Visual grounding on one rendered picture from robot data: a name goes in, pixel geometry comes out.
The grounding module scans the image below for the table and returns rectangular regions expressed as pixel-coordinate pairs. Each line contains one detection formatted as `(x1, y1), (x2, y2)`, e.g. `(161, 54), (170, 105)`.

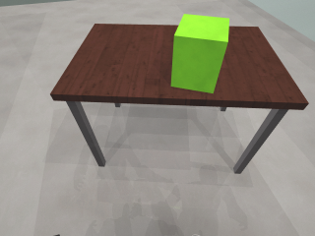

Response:
(50, 24), (309, 174)

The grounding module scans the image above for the carton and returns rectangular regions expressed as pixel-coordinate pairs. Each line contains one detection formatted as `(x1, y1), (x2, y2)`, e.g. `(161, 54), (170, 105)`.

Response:
(170, 14), (229, 93)

